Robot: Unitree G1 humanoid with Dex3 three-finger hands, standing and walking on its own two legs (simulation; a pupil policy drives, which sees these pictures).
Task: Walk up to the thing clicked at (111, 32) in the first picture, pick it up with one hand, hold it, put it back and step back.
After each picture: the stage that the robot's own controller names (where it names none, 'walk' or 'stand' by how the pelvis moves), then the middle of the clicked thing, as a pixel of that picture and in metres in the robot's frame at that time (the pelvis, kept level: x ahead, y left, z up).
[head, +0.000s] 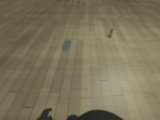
stand; (111, 33) +2.14 -0.51 -0.66
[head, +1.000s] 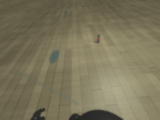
walk; (98, 38) +2.04 -0.04 -0.62
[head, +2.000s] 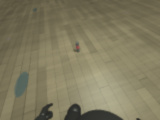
walk; (77, 47) +1.39 +0.36 -0.65
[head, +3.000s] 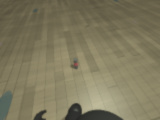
walk; (75, 63) +0.93 +0.31 -0.65
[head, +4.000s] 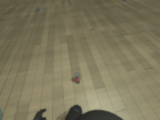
walk; (77, 78) +0.62 +0.22 -0.64
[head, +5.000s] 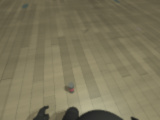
stand; (71, 88) +0.45 +0.21 -0.63
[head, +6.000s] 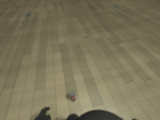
stand; (72, 96) +0.39 +0.20 -0.65
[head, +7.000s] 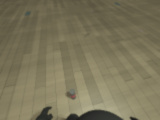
stand; (72, 94) +0.40 +0.21 -0.66
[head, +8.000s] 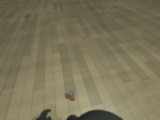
stand; (71, 95) +0.40 +0.22 -0.66
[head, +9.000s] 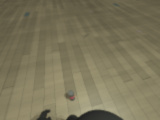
stand; (71, 95) +0.39 +0.22 -0.66
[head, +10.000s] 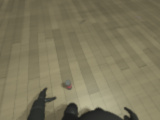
go down; (68, 85) +0.42 +0.23 -0.61
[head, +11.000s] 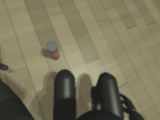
go down; (54, 52) +0.45 +0.28 -0.23
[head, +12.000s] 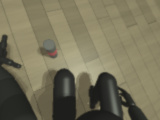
close in; (51, 50) +0.45 +0.29 -0.23
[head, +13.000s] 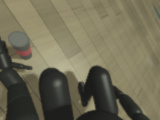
close; (23, 48) +0.43 +0.33 -0.15
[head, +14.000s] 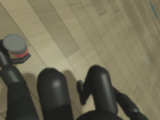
lift; (19, 50) +0.41 +0.33 -0.16
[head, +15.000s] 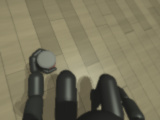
lift; (49, 62) +0.34 +0.28 -0.04
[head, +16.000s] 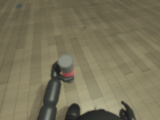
hold; (67, 71) +0.32 +0.15 +0.08
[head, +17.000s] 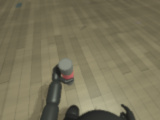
hold; (68, 74) +0.32 +0.16 +0.04
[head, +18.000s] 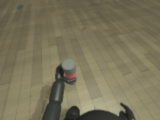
hold; (70, 73) +0.32 +0.14 +0.04
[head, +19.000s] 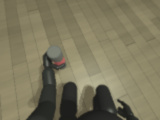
crouch; (59, 59) +0.40 +0.21 -0.04
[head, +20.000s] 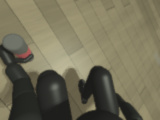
lower; (22, 51) +0.41 +0.31 -0.17
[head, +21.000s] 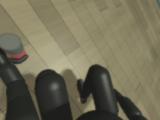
lower; (16, 51) +0.41 +0.33 -0.16
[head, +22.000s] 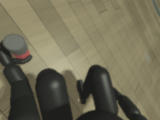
lower; (21, 52) +0.40 +0.32 -0.16
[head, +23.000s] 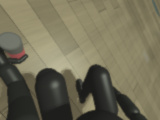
lower; (16, 51) +0.40 +0.33 -0.16
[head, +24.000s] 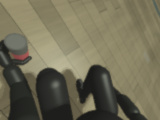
rest; (20, 52) +0.40 +0.32 -0.16
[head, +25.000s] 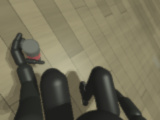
withdraw; (33, 54) +0.40 +0.29 -0.17
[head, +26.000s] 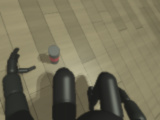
stand; (54, 56) +0.41 +0.26 -0.20
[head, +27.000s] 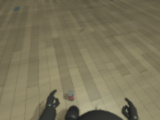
stand; (71, 96) +0.36 +0.18 -0.57
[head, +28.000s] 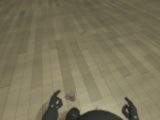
stand; (72, 96) +0.37 +0.20 -0.60
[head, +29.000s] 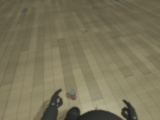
stand; (73, 95) +0.37 +0.19 -0.60
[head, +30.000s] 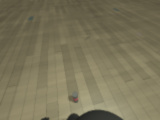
stand; (75, 97) +0.40 +0.18 -0.65
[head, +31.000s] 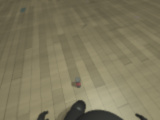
walk; (78, 82) +0.51 +0.20 -0.64
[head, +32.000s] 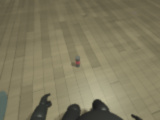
walk; (77, 62) +0.82 +0.17 -0.63
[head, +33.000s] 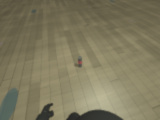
stand; (80, 62) +1.00 +0.21 -0.64
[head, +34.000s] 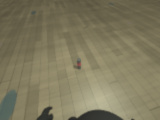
stand; (79, 64) +0.99 +0.21 -0.66
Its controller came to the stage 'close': yes
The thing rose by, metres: 0.68
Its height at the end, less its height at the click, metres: +0.00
